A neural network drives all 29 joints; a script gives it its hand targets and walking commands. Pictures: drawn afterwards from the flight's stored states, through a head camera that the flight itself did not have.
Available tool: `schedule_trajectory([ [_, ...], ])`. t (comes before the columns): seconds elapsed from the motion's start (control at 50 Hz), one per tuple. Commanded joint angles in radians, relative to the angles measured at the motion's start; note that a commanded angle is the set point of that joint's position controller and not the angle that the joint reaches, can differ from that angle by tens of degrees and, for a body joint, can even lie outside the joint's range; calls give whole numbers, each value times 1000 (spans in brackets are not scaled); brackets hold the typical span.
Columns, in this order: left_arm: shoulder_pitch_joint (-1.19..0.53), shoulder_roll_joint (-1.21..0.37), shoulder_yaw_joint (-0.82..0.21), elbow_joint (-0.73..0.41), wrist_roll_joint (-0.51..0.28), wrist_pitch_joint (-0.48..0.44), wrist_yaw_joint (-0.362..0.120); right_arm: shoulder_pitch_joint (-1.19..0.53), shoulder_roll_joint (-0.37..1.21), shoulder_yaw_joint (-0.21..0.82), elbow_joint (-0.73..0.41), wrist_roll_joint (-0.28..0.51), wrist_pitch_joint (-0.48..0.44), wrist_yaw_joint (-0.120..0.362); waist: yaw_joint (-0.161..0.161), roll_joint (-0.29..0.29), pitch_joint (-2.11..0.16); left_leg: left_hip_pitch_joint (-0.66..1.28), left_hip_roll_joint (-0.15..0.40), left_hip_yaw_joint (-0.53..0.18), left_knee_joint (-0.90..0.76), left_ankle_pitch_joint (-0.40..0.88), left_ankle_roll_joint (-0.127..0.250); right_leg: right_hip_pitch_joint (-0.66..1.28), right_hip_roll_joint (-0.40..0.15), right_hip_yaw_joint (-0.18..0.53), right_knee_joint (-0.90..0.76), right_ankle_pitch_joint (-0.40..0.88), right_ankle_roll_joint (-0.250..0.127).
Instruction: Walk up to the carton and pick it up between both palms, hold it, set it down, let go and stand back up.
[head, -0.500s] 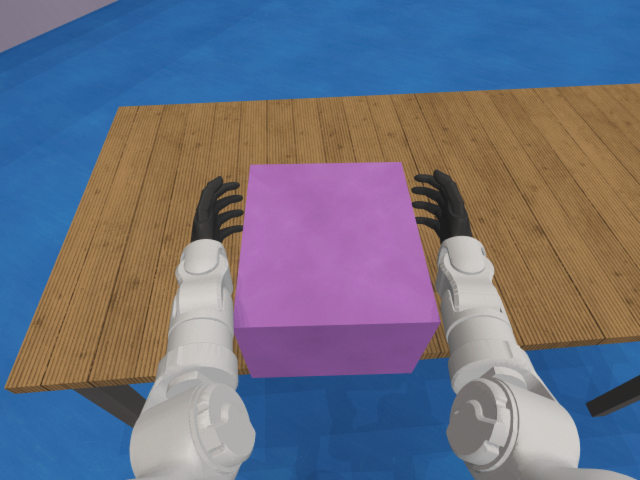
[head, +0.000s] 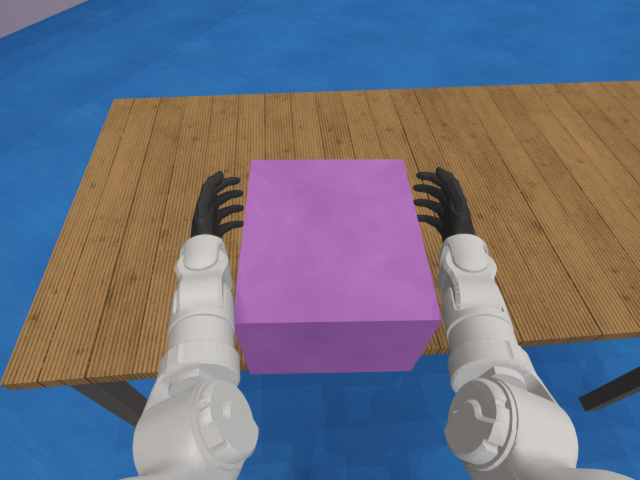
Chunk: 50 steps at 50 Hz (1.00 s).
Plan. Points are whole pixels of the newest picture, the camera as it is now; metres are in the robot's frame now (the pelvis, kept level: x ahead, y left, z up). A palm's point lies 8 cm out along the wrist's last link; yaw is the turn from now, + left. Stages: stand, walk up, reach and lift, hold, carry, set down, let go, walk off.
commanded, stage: set down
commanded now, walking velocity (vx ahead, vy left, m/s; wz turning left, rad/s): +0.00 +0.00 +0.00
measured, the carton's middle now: (329, 263) +0.42 +0.04 +0.01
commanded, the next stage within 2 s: none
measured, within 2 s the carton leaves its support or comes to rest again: neither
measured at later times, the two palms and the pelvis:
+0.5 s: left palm (208, 234) +0.41 +0.20 +0.07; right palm (455, 230) +0.43 -0.12 +0.08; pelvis +0.00 +0.00 +0.00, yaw +0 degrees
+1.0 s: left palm (158, 241) +0.40 +0.26 +0.06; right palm (459, 213) +0.46 -0.13 +0.08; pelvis -0.02 -0.01 -0.03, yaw +2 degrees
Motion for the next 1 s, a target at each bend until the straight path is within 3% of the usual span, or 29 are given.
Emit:
schedule_trajectory([
  [0.0,-315,-307,-163,19,-1,-51,-68,-360,448,264,49,-16,-44,113,56,18,-346,213,-29,2,77,486,56,83,11,-28,6,243,57],
  [0.3,-307,-242,-119,31,6,-56,-69,-329,396,239,39,-25,-7,111,50,7,-334,194,-32,1,68,431,66,66,8,-19,5,193,60],
  [0.4,-293,-21,-82,36,-28,-80,-9,-308,154,206,40,29,-7,71,56,16,-370,216,-32,-3,89,474,56,34,20,-10,6,188,56],
  [0.48,-332,183,-215,120,-190,-135,91,-377,-53,339,104,212,-23,-4,60,31,-435,149,-29,-24,120,475,43,12,38,18,7,214,37],
  [0.54,-392,261,-306,227,-309,-183,124,-444,-118,440,198,346,-33,-37,61,27,-511,35,-25,-42,137,410,40,7,32,40,32,230,26],
  [0.68,-522,425,-478,455,-546,-329,145,-585,-294,594,364,590,-96,-75,61,53,-739,-64,-12,-86,236,399,0,-109,24,41,118,242,8],
  [0.8,-611,485,-627,565,-699,-391,116,-672,-453,671,503,728,-163,-72,20,111,-814,-16,0,-113,337,481,-58,-282,41,6,168,251,2],
  [0.86,-638,502,-686,576,-752,-396,98,-700,-508,695,525,771,-191,-65,4,124,-838,-12,0,-115,359,495,-76,-321,47,-9,184,262,7],
  [0.96,-666,538,-752,559,-818,-358,71,-743,-559,743,526,838,-180,-45,-9,96,-846,-58,-5,-117,344,447,-70,-299,45,-12,199,281,23],
  [0.98,-821,549,-756,347,-850,-340,83,-793,-667,668,418,831,-177,-65,-54,135,-1065,40,-12,-84,321,487,-113,-214,73,-11,173,436,21],
])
